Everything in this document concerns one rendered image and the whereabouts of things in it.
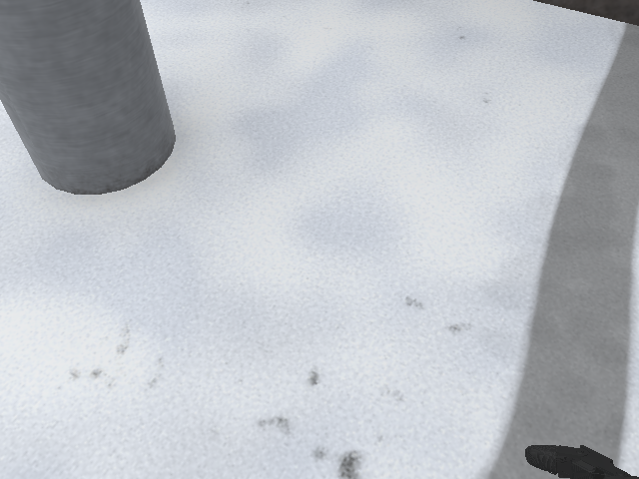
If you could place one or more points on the right robot hand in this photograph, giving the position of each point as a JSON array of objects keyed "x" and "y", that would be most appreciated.
[{"x": 574, "y": 463}]

